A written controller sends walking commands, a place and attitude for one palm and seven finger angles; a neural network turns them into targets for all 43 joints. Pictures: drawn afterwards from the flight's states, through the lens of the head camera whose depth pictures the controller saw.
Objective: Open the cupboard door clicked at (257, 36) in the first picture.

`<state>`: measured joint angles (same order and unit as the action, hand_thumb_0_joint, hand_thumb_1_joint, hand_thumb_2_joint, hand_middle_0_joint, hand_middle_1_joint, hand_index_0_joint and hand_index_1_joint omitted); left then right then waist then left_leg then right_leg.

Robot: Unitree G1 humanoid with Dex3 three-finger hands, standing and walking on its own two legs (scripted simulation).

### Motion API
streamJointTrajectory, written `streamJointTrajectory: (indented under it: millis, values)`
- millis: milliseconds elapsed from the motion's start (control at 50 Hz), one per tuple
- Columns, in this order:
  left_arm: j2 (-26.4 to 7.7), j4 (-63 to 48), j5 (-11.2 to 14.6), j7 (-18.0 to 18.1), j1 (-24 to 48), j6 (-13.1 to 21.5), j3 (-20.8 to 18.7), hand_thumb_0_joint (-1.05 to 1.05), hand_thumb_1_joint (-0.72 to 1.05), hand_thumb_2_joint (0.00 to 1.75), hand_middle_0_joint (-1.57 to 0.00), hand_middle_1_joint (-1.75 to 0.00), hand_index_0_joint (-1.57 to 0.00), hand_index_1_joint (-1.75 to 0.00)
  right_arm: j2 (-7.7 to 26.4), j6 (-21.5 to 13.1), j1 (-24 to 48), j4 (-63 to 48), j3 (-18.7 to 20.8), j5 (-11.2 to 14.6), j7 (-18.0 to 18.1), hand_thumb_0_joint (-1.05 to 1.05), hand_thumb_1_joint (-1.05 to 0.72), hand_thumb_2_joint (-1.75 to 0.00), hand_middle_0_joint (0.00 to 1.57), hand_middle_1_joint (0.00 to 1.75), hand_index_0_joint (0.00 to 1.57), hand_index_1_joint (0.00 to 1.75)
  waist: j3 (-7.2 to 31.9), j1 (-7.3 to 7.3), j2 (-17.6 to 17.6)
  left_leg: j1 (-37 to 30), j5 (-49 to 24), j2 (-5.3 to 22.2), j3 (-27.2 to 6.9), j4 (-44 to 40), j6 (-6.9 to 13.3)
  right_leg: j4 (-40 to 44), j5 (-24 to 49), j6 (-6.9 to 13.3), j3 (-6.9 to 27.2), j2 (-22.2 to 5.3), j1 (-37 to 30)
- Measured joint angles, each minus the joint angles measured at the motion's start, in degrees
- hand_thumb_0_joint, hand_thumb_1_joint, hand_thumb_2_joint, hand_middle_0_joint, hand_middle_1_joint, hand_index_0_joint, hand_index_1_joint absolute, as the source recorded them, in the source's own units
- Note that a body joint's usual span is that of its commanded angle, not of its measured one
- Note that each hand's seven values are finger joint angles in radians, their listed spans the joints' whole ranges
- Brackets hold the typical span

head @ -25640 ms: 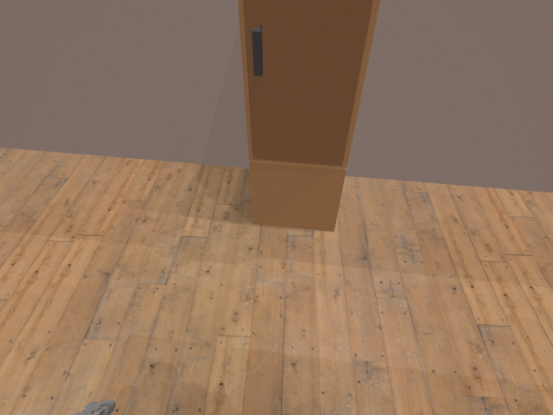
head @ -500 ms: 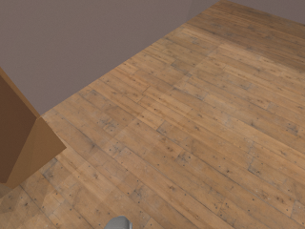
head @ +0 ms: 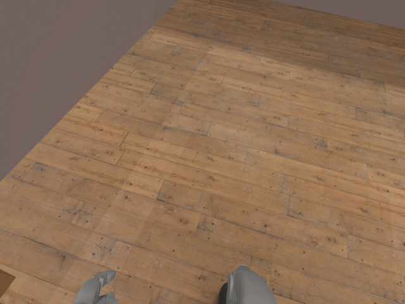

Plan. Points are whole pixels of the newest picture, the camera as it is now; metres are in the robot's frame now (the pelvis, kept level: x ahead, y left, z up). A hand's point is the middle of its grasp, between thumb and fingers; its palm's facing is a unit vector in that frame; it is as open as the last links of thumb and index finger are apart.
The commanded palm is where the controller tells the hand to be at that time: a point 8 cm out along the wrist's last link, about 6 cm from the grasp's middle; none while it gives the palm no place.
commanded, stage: walk to a spot facing it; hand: left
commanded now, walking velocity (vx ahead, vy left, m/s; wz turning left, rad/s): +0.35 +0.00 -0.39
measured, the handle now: out of the picture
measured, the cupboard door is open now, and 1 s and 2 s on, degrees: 41 41 41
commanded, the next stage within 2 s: turn to face it in 0.66 s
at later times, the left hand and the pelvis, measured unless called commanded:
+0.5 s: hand (148, 243) +0.26 +0.13 -0.16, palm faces -0.05 -0.97 -0.23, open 7.2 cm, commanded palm none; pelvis +0.27 -0.06 +0.00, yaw -9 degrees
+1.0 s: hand (173, 127) +0.64 +0.10 -0.16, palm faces -0.18 -0.96 -0.21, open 7.3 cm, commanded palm none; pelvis +0.51 -0.07 +0.00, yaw -10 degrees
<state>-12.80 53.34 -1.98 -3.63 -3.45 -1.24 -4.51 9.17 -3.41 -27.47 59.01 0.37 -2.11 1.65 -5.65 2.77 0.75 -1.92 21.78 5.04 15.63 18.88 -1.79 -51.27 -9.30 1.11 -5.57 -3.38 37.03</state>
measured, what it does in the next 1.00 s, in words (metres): walks ahead: right foot, then left foot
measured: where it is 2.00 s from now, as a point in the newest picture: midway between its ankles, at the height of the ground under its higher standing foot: (223, 207)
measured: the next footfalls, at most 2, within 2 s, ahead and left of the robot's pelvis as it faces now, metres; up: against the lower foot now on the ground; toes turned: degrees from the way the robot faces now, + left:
right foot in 0.12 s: +0.18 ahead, -0.10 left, +0.00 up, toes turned -9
left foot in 0.64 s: +0.51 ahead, +0.03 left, +0.00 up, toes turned -3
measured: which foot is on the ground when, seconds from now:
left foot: down 0.00-0.12, up 0.14-0.62, down 0.64-1.00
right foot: up 0.00-0.10, down 0.12-0.62, up 0.64-1.00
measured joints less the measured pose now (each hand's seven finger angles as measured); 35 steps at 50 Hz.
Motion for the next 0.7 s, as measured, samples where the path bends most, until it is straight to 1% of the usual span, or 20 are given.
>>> streamJointTrajectory:
  millis: [60, 80, 100, 120, 140, 160, 180, 200, 220, 260, 300, 380, 500, 580, 600, 620, 640, 660, 680, 700]
  values:
    - [0.7, -0.5, 0.2, 0.0, 2.5, 0.6, 0.7, 0.00, 0.92, 0.90, -0.19, -0.30, -0.19, -0.30, 0.2, 0.5, -2.6, 1.9, -0.1, 0.0, -0.1, 0.00, -0.90, -0.90, 0.20, 0.30, 0.20, 0.30, -0.9, 1.43, -1.0, -2.7, 3.6, 1.3, 1.5, 2.0, -1.7, 8.6, -2.8, 2.2, -2.2, 2.1, -4.3]
    - [0.8, -0.8, 0.2, 0.1, 2.8, 1.1, 0.8, 0.00, 0.92, 0.90, -0.19, -0.30, -0.19, -0.30, 0.1, 0.9, -3.4, 2.7, -0.1, 0.1, -0.2, 0.00, -0.90, -0.90, 0.20, 0.30, 0.20, 0.30, -1.0, 1.57, -1.1, -2.9, 5.2, 2.1, 1.7, 4.9, -2.2, 11.2, -3.4, 3.2, -2.8, 3.1, -6.8]
    - [0.7, -1.1, 0.2, 0.2, 2.8, 1.9, 1.0, 0.00, 0.91, 0.90, -0.19, -0.30, -0.19, -0.30, -0.1, 1.3, -4.3, 3.4, -0.2, 0.4, -0.4, 0.00, -0.90, -0.90, 0.21, 0.30, 0.20, 0.30, -0.9, 1.40, -0.6, -2.0, 6.5, 2.9, 1.7, 10.3, -2.5, 14.0, -3.1, 4.3, -3.2, 3.7, -10.0]
    - [0.7, -1.4, 0.1, 0.4, 2.5, 2.9, 1.0, 0.00, 0.91, 0.90, -0.20, -0.30, -0.19, -0.30, -0.4, 1.8, -4.7, 4.0, -0.2, 0.9, -0.7, 0.00, -0.90, -0.90, 0.21, 0.30, 0.20, 0.30, -0.5, 0.89, 0.1, 1.2, 6.0, 3.6, 0.4, 19.8, -2.1, 14.2, -3.5, 5.8, -2.7, 3.8, -11.3]
    - [0.9, -1.5, 0.5, 0.9, 2.2, 3.7, 1.0, 0.00, 0.91, 0.90, -0.20, -0.30, -0.20, -0.30, -0.4, 2.5, -3.7, 4.5, -0.1, 1.4, -0.8, 0.00, -0.90, -0.90, 0.21, 0.30, 0.20, 0.30, -0.9, 0.49, 0.0, 5.8, 6.9, 3.8, -3.2, 31.6, -1.6, 11.9, -5.4, 6.3, -2.4, 4.4, -11.3]
    - [1.1, -1.3, 0.9, 1.3, 1.7, 4.0, 1.0, 0.00, 0.91, 0.90, -0.20, -0.30, -0.20, -0.30, -0.3, 3.1, -2.1, 4.6, 0.2, 1.6, -1.0, 0.01, -0.90, -0.90, 0.21, 0.30, 0.20, 0.30, -1.5, 0.60, -0.1, 10.4, 7.0, 3.3, -6.9, 42.1, -1.1, 10.9, -7.0, 6.3, -2.2, 5.0, -12.4]
    - [1.2, -0.9, 1.2, 1.8, 0.8, 4.0, 1.1, 0.00, 0.91, 0.90, -0.20, -0.30, -0.20, -0.30, -0.2, 3.3, -0.3, 4.3, 0.6, 1.6, -1.1, 0.01, -0.90, -0.90, 0.21, 0.30, 0.20, 0.30, -1.9, 0.77, -0.2, 14.7, 5.4, 2.8, -9.6, 49.3, -0.8, 11.6, -8.0, 6.1, -2.1, 5.5, -14.1]
    - [1.4, -0.4, 1.3, 2.2, -0.3, 4.0, 1.2, 0.00, 0.91, 0.90, -0.20, -0.30, -0.20, -0.30, -0.2, 3.4, 1.7, 3.7, 1.0, 1.6, -1.1, 0.01, -0.90, -0.90, 0.21, 0.30, 0.20, 0.30, -1.9, 0.84, -0.1, 18.6, 3.3, 2.6, -11.1, 53.2, -0.7, 13.3, -8.1, 5.7, -1.7, 6.0, -15.9]
    - [1.6, 0.3, 1.4, 2.6, -1.6, 4.0, 1.4, 0.00, 0.91, 0.90, -0.20, -0.30, -0.20, -0.30, -0.1, 3.3, 3.7, 2.9, 1.2, 1.5, -1.1, 0.01, -0.90, -0.90, 0.21, 0.30, 0.20, 0.30, -1.6, 0.85, 0.0, 22.2, 1.6, 2.8, -12.0, 54.5, -0.7, 15.5, -7.5, 5.2, -1.2, 6.4, -17.7]
    - [2.1, 1.9, 1.4, 3.1, -4.3, 4.1, 1.4, 0.00, 0.92, 0.90, -0.20, -0.30, -0.20, -0.30, 0.0, 3.0, 7.7, 0.7, 1.6, 1.1, -1.1, 0.01, -0.91, -0.90, 0.20, 0.30, 0.20, 0.30, -0.9, 0.78, 0.2, 28.1, -1.1, 3.3, -13.0, 52.1, -0.8, 20.3, -6.4, 5.4, 0.1, 7.2, -21.0]
    - [1.6, 3.0, 1.5, 3.9, -6.5, 4.7, 0.3, -0.02, 0.95, 0.90, -0.20, -0.30, -0.20, -0.30, 0.0, 2.4, 11.1, -1.6, 1.9, 1.0, -1.3, 0.01, -0.91, -0.90, 0.20, 0.30, 0.20, 0.30, 0.1, 0.36, 0.1, 32.5, -3.3, 3.7, -13.7, 46.9, -1.1, 24.5, -5.7, 5.8, 1.2, 7.7, -23.9]
    - [1.2, 5.5, 1.3, 3.6, -10.7, 5.4, 0.5, -0.02, 0.96, 0.90, -0.20, -0.30, -0.20, -0.30, 0.4, 2.1, 16.2, -3.8, 2.3, 0.8, -1.9, 0.00, -0.91, -0.90, 0.20, 0.30, 0.20, 0.30, 2.1, -1.29, -0.9, 37.1, -8.7, 3.8, -14.2, 38.6, -1.4, 30.1, -6.1, 5.5, 2.7, 8.5, -29.6]
    - [2.9, 8.3, 1.1, 4.0, -17.4, 6.3, 1.6, -0.01, 0.93, 0.90, -0.20, -0.30, -0.20, -0.30, 1.1, 2.5, 21.9, -4.1, 2.4, 1.2, -2.7, 0.00, -0.91, -0.90, 0.20, 0.30, 0.19, 0.30, 3.5, -4.58, -1.6, 37.2, -11.4, 1.6, -12.4, 30.2, -0.7, 34.2, -10.0, 4.6, 4.6, 8.6, -38.1]
    - [4.1, 10.4, 0.8, 4.4, -21.6, 6.2, 2.3, 0.00, 0.92, 0.90, -0.20, -0.30, -0.20, -0.30, 0.7, 2.2, 25.0, -4.3, 2.0, 1.2, -3.1, 0.00, -0.91, -0.90, 0.20, 0.30, 0.19, 0.30, 3.1, -6.16, -0.2, 33.5, -9.2, -1.4, -9.7, 22.1, 1.0, 34.0, -14.4, 3.5, 5.9, 7.4, -42.8]
    - [4.4, 11.1, 0.8, 4.4, -22.5, 6.1, 2.4, 0.00, 0.92, 0.90, -0.20, -0.30, -0.20, -0.30, 0.5, 1.8, 25.4, -4.5, 1.9, 1.1, -3.0, 0.00, -0.91, -0.90, 0.20, 0.30, 0.20, 0.30, 2.9, -6.14, 0.1, 31.6, -9.2, -2.5, -9.1, 19.3, 1.7, 32.2, -15.9, 3.2, 6.1, 7.0, -43.3]
    - [4.8, 11.8, 0.9, 4.4, -23.5, 5.9, 2.5, 0.00, 0.92, 0.90, -0.20, -0.30, -0.20, -0.30, 0.4, 1.1, 25.5, -4.7, 1.7, 0.9, -2.9, 0.00, -0.91, -0.90, 0.20, 0.30, 0.20, 0.30, 2.8, -5.96, 0.2, 29.1, -10.8, -3.3, -8.4, 16.3, 2.7, 28.0, -17.5, 2.8, 6.1, 6.9, -42.7]
    - [5.3, 12.5, 1.1, 4.3, -24.3, 5.6, 2.5, 0.00, 0.92, 0.90, -0.20, -0.30, -0.20, -0.30, 0.5, 0.3, 25.3, -4.9, 1.5, 0.5, -2.7, 0.00, -0.91, -0.90, 0.20, 0.30, 0.20, 0.30, 3.0, -5.61, -0.4, 27.7, -14.1, -3.1, -8.4, 15.4, 4.4, 20.0, -18.5, 2.2, 5.7, 7.2, -40.0]
    - [5.4, 13.0, 1.5, 4.1, -24.3, 5.1, 2.6, 0.00, 0.92, 0.90, -0.20, -0.30, -0.20, -0.30, 0.2, -0.4, 24.9, -5.1, 1.4, 0.2, -2.4, 0.00, -0.91, -0.90, 0.20, 0.30, 0.20, 0.30, 2.8, -5.31, 0.0, 27.4, -13.0, -3.0, -7.9, 17.6, 5.5, 8.2, -18.5, 1.7, 5.6, 6.9, -35.6]
    - [5.4, 13.2, 1.7, 4.0, -23.9, 4.7, 2.7, 0.00, 0.91, 0.90, -0.20, -0.30, -0.20, -0.30, -0.2, -0.7, 24.1, -5.2, 1.3, 0.3, -2.1, 0.00, -0.91, -0.90, 0.20, 0.30, 0.20, 0.30, 2.5, -5.32, 0.7, 26.3, -10.3, -3.2, -7.2, 18.9, 6.0, -3.5, -18.2, 1.6, 5.9, 6.4, -31.0]
    - [5.3, 13.1, 1.6, 4.0, -23.2, 4.3, 2.6, 0.00, 0.91, 0.90, -0.20, -0.30, -0.20, -0.30, -0.4, -0.9, 22.9, -5.1, 1.1, 0.3, -1.9, 0.00, -0.91, -0.90, 0.20, 0.30, 0.20, 0.30, 2.6, -5.33, 1.1, 24.7, -8.0, -3.2, -6.6, 18.8, 6.2, -12.7, -17.5, 1.5, 6.0, 5.8, -26.5]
